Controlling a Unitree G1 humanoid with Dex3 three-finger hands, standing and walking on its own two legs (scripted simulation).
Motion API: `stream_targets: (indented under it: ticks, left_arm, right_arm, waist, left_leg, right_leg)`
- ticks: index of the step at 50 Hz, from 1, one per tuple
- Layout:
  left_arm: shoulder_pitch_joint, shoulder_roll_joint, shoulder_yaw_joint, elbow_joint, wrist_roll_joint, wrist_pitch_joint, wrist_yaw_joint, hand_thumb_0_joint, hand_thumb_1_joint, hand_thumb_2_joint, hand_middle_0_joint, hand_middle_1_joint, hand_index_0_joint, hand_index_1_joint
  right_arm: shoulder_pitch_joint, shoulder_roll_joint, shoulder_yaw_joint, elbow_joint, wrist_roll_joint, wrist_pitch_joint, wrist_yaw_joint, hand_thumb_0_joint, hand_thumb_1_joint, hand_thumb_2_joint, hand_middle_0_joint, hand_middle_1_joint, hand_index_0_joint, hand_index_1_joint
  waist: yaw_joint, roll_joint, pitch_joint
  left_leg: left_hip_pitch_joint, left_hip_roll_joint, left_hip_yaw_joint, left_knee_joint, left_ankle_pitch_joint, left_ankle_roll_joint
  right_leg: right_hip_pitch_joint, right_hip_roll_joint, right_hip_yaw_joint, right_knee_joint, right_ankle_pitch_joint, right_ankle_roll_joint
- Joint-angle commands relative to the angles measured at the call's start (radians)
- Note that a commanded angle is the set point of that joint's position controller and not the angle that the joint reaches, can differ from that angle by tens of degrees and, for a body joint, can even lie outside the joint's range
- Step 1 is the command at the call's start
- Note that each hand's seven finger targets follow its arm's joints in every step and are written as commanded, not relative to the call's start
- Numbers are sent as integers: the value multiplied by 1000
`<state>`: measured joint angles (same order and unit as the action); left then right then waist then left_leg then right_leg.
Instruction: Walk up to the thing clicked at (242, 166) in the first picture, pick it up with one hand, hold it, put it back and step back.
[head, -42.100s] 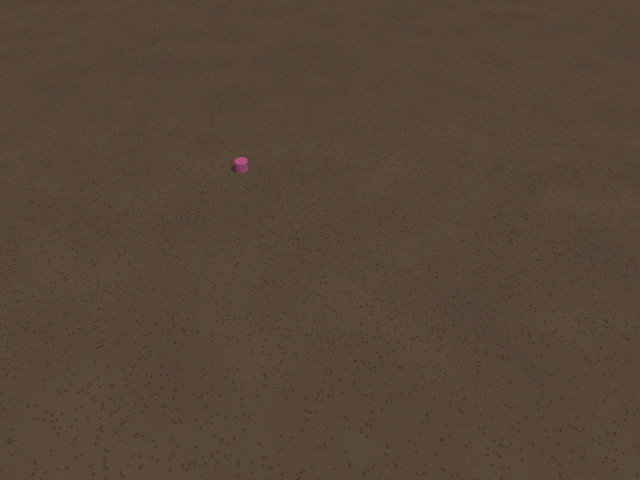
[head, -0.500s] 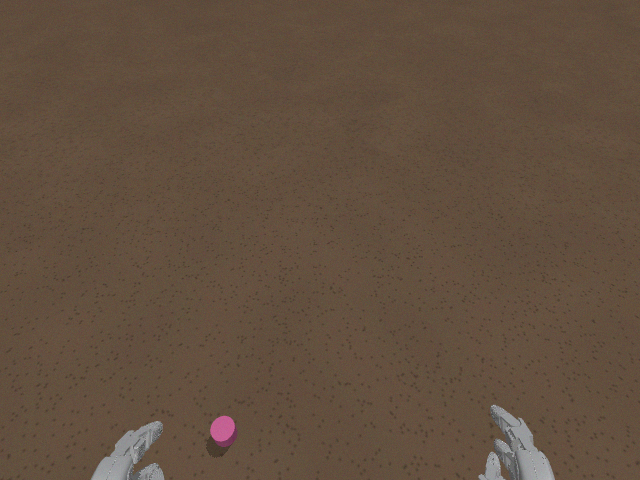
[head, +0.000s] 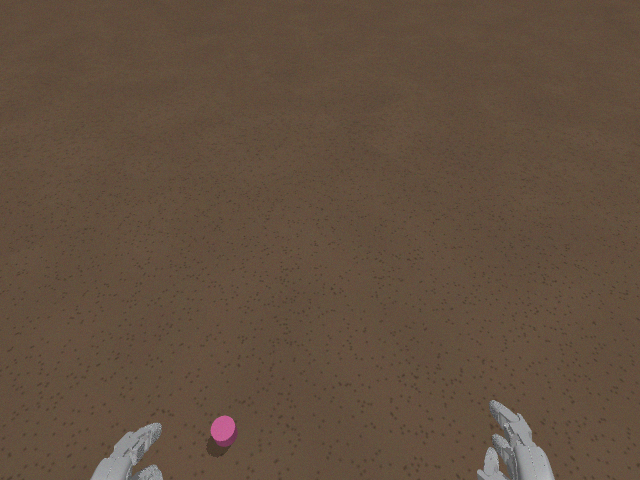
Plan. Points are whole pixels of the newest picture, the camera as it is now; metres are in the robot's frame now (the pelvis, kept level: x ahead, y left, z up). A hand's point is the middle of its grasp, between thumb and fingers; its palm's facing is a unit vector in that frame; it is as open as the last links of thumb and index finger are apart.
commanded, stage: home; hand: left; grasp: from above
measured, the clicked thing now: (224, 431) +0.43 +0.26 -0.69
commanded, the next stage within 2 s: stand in 0.72 s
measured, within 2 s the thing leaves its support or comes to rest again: neither
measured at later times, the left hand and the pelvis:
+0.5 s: hand out of the picture +0.16 +0.19 -0.05, palm faces +0.04 -0.98 -0.21, open 7.4 cm; pelvis +0.00 +0.01 +0.00, yaw +0 degrees
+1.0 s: hand out of the picture +0.15 +0.22 -0.09, palm faces +0.01 -0.95 -0.32, open 7.4 cm; pelvis +0.00 +0.00 +0.02, yaw +0 degrees
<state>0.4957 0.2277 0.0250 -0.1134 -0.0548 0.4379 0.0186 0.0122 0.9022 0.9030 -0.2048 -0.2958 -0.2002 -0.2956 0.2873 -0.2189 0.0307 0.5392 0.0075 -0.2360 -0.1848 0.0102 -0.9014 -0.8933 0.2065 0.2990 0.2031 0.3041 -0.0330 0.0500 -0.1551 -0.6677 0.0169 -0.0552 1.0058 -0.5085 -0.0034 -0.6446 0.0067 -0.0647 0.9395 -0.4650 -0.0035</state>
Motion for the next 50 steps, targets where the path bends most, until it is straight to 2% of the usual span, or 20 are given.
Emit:
stream_targets:
  ticks: [1,6,10,19,20,21,22,23,24,28,29,31,40,41,42,43,44,45,46,50]
  left_arm:
    - [-28,97,51,-185,10,-43,7,0,900,900,-200,-300,-200,-300]
    - [-31,97,46,-200,9,-41,6,0,900,900,-200,-300,-200,-300]
    - [-9,112,70,-196,6,-42,10,0,900,900,-200,-300,-200,-300]
    - [-31,114,59,-219,10,-40,11,0,900,900,-200,-300,-200,-300]
    - [-9,121,70,-207,10,-40,12,0,900,900,-200,-300,-200,-300]
    - [-19,91,40,-217,11,-43,10,0,900,900,-200,-300,-200,-300]
    - [3,112,71,-208,9,-41,14,0,900,900,-200,-300,-200,-300]
    - [-13,101,49,-218,6,-43,11,0,900,900,-200,-300,-200,-300]
    - [-5,124,76,-208,7,-41,14,0,900,900,-200,-300,-200,-300]
    - [-20,91,39,-210,5,-44,7,0,900,900,-200,-300,-200,-300]
    - [-8,113,65,-197,8,-42,13,0,900,900,-200,-301,-200,-300]
    - [-11,109,58,-195,4,-42,11,0,900,900,-200,-301,-200,-300]
    - [-15,101,52,-219,3,-47,8,0,900,900,-200,-301,-200,-300]
    - [-310,180,60,132,125,-249,46,0,900,900,-200,-300,-200,-300]
    - [-208,185,78,320,130,-316,42,0,900,900,-200,-300,-200,-301]
    - [-209,197,74,360,133,-348,40,0,900,900,-200,-300,-200,-301]
    - [-228,197,63,386,129,-367,32,0,900,900,-200,-300,-200,-301]
    - [-236,200,59,430,121,-383,27,0,900,900,-200,-300,-200,-301]
    - [-253,200,60,471,116,-392,26,0,900,900,-200,-300,-200,-301]
    - [-303,197,63,634,104,-412,28,0,900,900,-200,-300,-200,-301]
  right_arm:
    - [-72,-121,-46,-161,2,-59,-10,0,-901,-899,200,299,200,299]
    - [-72,-122,-47,-161,3,-60,-10,0,-901,-900,200,299,200,299]
    - [-67,-126,-50,-164,4,-57,-10,0,-901,-900,200,299,200,299]
    - [-66,-127,-50,-161,4,-58,-10,0,-901,-900,200,299,200,299]
    - [-64,-133,-55,-159,2,-57,-10,0,-901,-900,200,299,200,299]
    - [-69,-119,-48,-164,3,-59,-10,0,-901,-900,200,299,200,299]
    - [-60,-124,-54,-166,3,-56,-11,0,-901,-900,200,299,200,299]
    - [-64,-125,-51,-165,5,-58,-10,0,-901,-899,200,299,200,299]
    - [-59,-128,-54,-158,4,-56,-10,0,-901,-899,200,299,200,299]
    - [-63,-125,-50,-160,4,-54,-6,0,-901,-899,200,299,200,299]
    - [-58,-138,-61,-156,2,-52,-7,0,-901,-899,200,299,200,299]
    - [-62,-140,-59,-156,3,-51,-5,0,-901,-899,199,299,200,299]
    - [-60,-126,-53,-165,4,-49,-4,0,-901,-899,199,299,200,299]
    - [-125,-236,-89,79,-125,58,56,0,-901,-899,200,299,200,299]
    - [-133,-237,-106,91,-115,99,80,0,-900,-900,200,300,200,300]
    - [-117,-230,-100,89,-122,117,96,0,-900,-900,200,300,200,300]
    - [-103,-224,-95,93,-122,129,107,0,-900,-900,200,300,200,300]
    - [-112,-216,-92,108,-103,135,121,0,-900,-900,200,300,200,300]
    - [-110,-197,-96,130,-76,138,138,0,-900,-900,200,300,200,300]
    - [-149,-200,-110,188,-55,159,160,0,-900,-900,200,300,200,300]
  waist:
    - [-7,-16,-68]
    - [-9,-1,-69]
    - [-2,-23,-95]
    - [-4,12,-73]
    - [-4,15,-88]
    - [-3,13,-86]
    - [-1,-4,-103]
    - [-9,-1,-106]
    - [1,10,-98]
    - [-6,23,-98]
    - [-7,17,-96]
    - [-3,10,-66]
    - [-3,9,-111]
    - [76,-56,124]
    - [76,-113,26]
    - [55,-142,-8]
    - [40,-95,14]
    - [52,-58,-4]
    - [57,-51,-18]
    - [65,-86,26]
  left_leg:
    - [52,-21,8,-168,213,23]
    - [65,-17,4,-171,224,19]
    - [62,-19,4,-161,248,22]
    - [57,-19,5,-177,191,20]
    - [70,-14,-3,-181,210,15]
    - [69,-14,-3,-174,237,14]
    - [75,-17,2,-162,249,18]
    - [78,-15,-2,-164,269,16]
    - [72,-15,-1,-163,274,15]
    - [87,-6,-20,-177,286,6]
    - [85,-5,-18,-177,285,6]
    - [70,-6,-18,-183,252,8]
    - [87,-13,-2,-155,319,12]
    - [103,35,-46,-265,492,66]
    - [167,17,-13,-232,546,71]
    - [218,14,2,-227,551,72]
    - [216,15,-16,-257,516,68]
    - [254,12,-19,-287,476,67]
    - [274,9,-14,-302,449,66]
    - [327,2,-25,-351,352,60]
  right_leg:
    - [66,15,2,-158,178,-1]
    - [58,17,-3,-150,183,-2]
    - [80,16,1,-147,204,-3]
    - [55,16,1,-152,157,-2]
    - [57,19,-2,-140,165,-5]
    - [57,19,-8,-139,190,-4]
    - [71,18,-3,-141,202,-3]
    - [72,19,-6,-133,218,-4]
    - [71,18,-3,-131,220,-6]
    - [58,22,-9,-120,219,-7]
    - [60,22,-8,-117,213,-10]
    - [51,22,-8,-125,190,-9]
    - [75,19,-4,-121,258,-5]
    - [252,-65,76,-158,267,-25]
    - [293,-74,124,-187,318,-69]
    - [296,-90,152,-200,364,-88]
    - [285,-81,149,-218,389,-81]
    - [325,-91,149,-217,384,-72]
    - [355,-98,139,-226,377,-56]
    - [334,-111,153,-328,267,-41]
